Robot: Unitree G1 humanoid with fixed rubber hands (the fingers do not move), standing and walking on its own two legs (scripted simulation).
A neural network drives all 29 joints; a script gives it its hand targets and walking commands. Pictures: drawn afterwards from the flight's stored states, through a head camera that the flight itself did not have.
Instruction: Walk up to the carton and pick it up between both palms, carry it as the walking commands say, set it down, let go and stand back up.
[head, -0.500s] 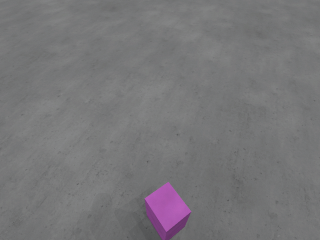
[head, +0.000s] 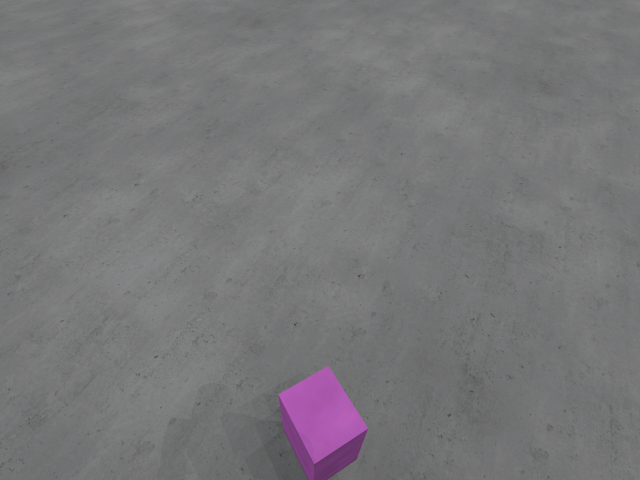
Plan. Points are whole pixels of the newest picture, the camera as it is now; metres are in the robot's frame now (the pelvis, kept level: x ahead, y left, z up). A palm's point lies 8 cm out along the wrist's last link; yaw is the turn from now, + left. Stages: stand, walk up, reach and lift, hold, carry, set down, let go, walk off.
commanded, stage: walk up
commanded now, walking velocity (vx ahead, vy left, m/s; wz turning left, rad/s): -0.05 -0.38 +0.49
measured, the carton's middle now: (320, 429) +0.39 +0.00 -0.64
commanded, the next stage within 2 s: none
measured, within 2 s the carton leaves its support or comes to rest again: neither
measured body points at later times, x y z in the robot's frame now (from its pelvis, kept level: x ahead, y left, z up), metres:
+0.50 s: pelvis +0.00 -0.16 +0.00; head +0.04 -0.17 +0.44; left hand -0.02 +0.11 -0.13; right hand +0.20 -0.37 -0.14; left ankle -0.04 -0.06 -0.67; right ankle -0.01 -0.27 -0.75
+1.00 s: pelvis +0.02 -0.21 -0.01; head +0.06 -0.22 +0.44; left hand -0.08 +0.05 -0.14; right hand +0.19 -0.43 -0.17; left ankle -0.04 -0.10 -0.69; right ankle +0.09 -0.32 -0.75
